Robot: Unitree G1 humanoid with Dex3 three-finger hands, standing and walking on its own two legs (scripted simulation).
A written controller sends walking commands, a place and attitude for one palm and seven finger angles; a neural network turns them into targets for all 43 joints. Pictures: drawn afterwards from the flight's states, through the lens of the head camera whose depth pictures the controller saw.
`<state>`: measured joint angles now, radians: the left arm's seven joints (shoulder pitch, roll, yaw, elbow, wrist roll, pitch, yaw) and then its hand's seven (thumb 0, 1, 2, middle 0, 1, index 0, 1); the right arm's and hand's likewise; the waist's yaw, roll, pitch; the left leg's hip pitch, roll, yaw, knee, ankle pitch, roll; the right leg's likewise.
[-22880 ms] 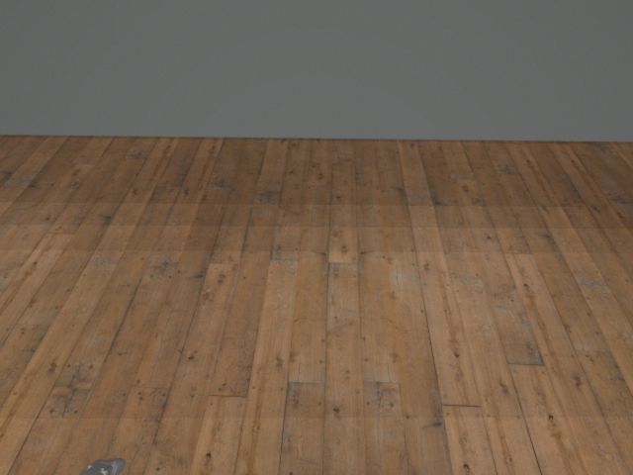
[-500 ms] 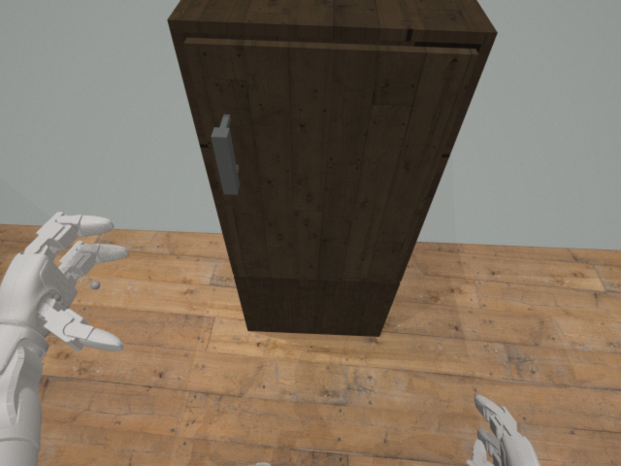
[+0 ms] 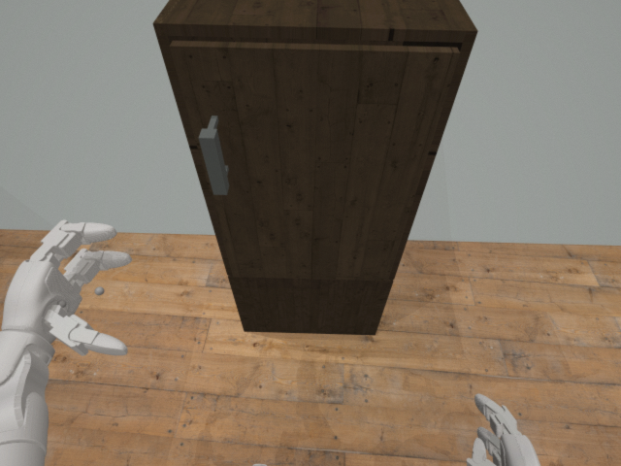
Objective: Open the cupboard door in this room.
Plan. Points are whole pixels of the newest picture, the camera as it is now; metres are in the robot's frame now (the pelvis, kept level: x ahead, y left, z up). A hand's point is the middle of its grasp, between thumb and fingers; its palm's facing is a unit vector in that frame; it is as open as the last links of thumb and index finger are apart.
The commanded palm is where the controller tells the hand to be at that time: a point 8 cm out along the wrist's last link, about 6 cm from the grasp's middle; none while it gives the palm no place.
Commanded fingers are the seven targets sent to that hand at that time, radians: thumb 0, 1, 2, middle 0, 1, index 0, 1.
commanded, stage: move the hooked fingers beside the handle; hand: left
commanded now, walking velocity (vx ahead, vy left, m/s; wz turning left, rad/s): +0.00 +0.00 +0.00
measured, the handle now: (217, 155) +0.57 +0.20 +0.06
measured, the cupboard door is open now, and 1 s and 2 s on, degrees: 0 0 0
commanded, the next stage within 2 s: none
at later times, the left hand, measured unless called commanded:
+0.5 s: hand (129, 244) +0.36 +0.27 +0.09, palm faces +0.03 -1.00 -0.01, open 14.0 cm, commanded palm +0.33 +0.31 +0.08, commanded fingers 0.00 -0.50 0.30 -0.30 -1.20 -0.30 -1.20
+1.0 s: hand (143, 211) +0.42 +0.27 +0.08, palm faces +0.01 -1.00 +0.01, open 14.0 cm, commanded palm +0.40 +0.31 +0.07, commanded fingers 0.00 -0.50 0.30 -0.30 -1.20 -0.30 -1.20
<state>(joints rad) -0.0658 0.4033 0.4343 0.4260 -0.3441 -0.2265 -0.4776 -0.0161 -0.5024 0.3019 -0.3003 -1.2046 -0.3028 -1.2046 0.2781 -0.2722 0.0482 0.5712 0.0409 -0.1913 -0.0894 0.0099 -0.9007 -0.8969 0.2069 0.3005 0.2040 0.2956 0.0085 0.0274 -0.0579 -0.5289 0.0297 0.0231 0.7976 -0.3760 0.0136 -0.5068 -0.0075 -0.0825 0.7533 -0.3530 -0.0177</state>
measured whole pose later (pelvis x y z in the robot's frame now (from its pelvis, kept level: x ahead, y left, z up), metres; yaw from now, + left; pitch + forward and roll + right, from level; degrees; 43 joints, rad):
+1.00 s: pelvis +0.00 +0.01 -0.01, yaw -1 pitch +13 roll -2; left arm -0.59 0.52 0.45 0.94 -0.23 -0.32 -0.46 -0.02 -0.50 0.30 -0.30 -1.20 -0.30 -1.20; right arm 0.35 -0.29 0.03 0.61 0.03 -0.06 -0.06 0.01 -0.90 -0.90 0.21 0.30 0.20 0.30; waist -0.06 0.01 -0.08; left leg -0.70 0.04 0.04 0.88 -0.40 0.03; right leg -0.68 0.00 -0.06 0.82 -0.36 0.00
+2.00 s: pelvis +0.02 +0.02 -0.03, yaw -4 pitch +22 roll -4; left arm -0.90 0.74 0.55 1.20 -0.10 -0.31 -0.43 -0.02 -0.50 0.30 -0.30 -1.20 -0.30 -1.20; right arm 0.45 -0.28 0.06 0.59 -0.01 0.10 -0.03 0.00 -0.90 -0.90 0.21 0.30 0.20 0.30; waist -0.18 0.01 -0.08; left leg -0.90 0.07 0.04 0.97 -0.46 0.04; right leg -0.86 0.03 -0.06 0.85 -0.37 0.01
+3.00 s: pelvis +0.01 +0.02 -0.03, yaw -3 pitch +21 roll -4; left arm -0.91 0.64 0.47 1.18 -0.10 -0.33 -0.32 -0.02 -0.50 0.30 -0.29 -1.21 -0.28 -1.20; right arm 0.44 -0.27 0.05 0.61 -0.01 0.09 -0.02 0.00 -0.90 -0.90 0.21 0.30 0.20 0.30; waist -0.18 0.02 -0.09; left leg -0.89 0.06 0.03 0.97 -0.45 0.04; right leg -0.84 0.02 -0.07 0.86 -0.38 0.00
